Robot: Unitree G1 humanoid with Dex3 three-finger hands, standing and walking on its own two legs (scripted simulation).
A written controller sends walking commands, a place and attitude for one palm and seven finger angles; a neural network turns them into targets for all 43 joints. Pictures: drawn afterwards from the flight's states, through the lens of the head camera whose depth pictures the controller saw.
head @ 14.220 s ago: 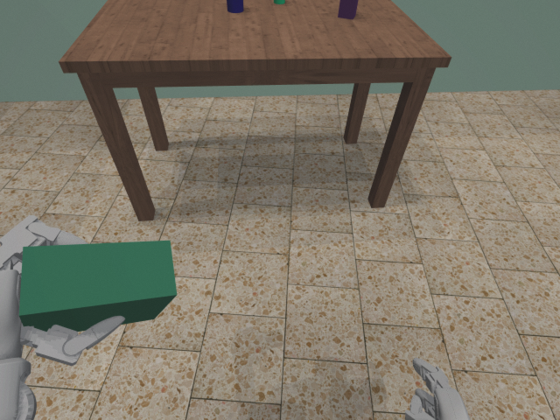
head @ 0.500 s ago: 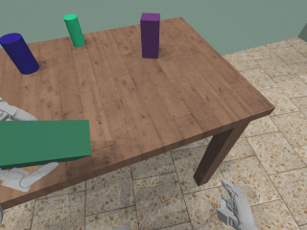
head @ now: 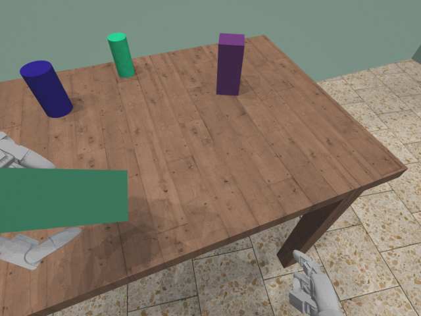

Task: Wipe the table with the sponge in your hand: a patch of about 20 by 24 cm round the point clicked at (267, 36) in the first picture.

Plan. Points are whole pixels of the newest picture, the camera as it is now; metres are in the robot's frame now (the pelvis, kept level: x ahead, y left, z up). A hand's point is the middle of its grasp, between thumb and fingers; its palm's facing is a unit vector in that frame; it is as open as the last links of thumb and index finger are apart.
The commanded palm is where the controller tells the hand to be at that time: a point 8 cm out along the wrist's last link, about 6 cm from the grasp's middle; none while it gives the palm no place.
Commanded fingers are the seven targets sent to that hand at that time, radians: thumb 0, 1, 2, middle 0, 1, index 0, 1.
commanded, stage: come to a stop and stand still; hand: left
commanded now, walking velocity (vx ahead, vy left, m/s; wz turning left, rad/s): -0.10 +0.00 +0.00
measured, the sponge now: (80, 201) +0.23 +0.19 +0.18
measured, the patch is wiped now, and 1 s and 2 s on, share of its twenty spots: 0.00 0.00 0.00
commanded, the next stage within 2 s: look again from close up in 1.56 s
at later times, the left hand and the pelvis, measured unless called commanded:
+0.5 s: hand out of the picture +0.24 +0.29 +0.26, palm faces +0.53 -0.72 -0.44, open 10.4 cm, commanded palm +0.16 +0.29 +0.18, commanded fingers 0.00 0.10 1.30 -1.20 -1.60 -1.20 -1.60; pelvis +0.00 +0.01 +0.00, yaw +1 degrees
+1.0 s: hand out of the picture +0.19 +0.31 +0.21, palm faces +0.45 -0.81 -0.38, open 10.4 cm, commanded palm +0.14 +0.33 +0.18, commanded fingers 0.00 0.10 1.30 -1.20 -1.60 -1.20 -1.60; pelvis -0.01 +0.05 +0.00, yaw +2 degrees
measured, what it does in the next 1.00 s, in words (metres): stands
